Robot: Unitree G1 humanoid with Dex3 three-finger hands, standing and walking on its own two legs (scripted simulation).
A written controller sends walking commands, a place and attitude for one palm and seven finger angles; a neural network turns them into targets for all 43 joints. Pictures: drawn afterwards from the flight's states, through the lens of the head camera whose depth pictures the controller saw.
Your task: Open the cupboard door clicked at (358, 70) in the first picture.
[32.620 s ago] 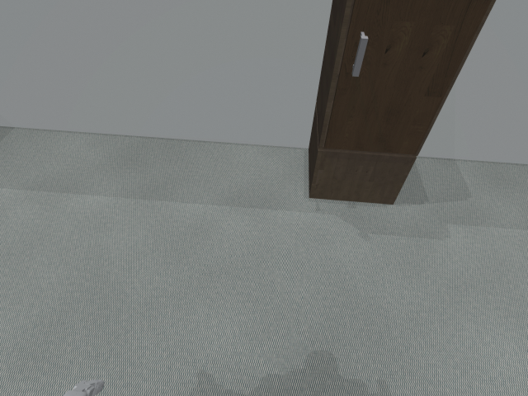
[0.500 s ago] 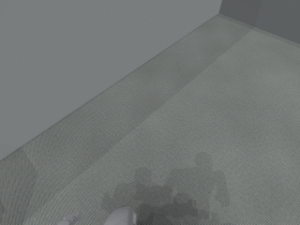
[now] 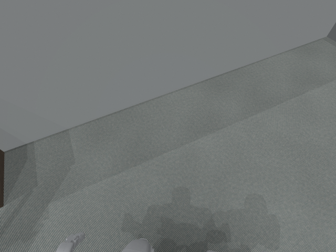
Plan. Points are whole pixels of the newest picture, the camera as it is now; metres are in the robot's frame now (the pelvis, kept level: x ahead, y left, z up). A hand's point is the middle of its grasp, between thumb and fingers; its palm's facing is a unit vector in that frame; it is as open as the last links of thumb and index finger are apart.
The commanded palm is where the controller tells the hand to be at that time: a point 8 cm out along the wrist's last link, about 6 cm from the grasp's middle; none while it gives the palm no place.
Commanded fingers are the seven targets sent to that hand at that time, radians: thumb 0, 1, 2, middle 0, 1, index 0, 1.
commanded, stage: turn to face it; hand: left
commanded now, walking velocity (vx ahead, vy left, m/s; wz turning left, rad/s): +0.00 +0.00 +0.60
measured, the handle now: out of the picture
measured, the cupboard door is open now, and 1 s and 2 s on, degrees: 48 48 48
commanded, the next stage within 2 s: take the last steps up to it in 1.98 s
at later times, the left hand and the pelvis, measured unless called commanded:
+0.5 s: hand out of the picture +0.06 +0.21 -0.14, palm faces +0.33 -0.90 -0.28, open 7.4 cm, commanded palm none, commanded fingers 0.00 0.90 0.90 -0.20 -0.30 -0.20 -0.30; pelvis +0.03 -0.03 +0.01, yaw +18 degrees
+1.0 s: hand out of the picture -0.03 +0.17 -0.16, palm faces +0.62 -0.75 -0.25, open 7.4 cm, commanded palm none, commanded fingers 0.00 0.90 0.90 -0.20 -0.30 -0.20 -0.30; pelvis +0.04 -0.04 +0.01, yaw +37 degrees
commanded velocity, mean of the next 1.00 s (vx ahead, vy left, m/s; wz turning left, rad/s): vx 0.00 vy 0.00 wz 0.60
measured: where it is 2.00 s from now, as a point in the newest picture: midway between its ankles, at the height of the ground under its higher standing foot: outside the picture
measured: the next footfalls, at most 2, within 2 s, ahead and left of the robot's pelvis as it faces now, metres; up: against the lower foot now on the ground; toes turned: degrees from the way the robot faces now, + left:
left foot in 0.24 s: +0.04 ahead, +0.13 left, +0.00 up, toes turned +14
right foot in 0.54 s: +0.11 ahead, -0.14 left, +0.00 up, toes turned +17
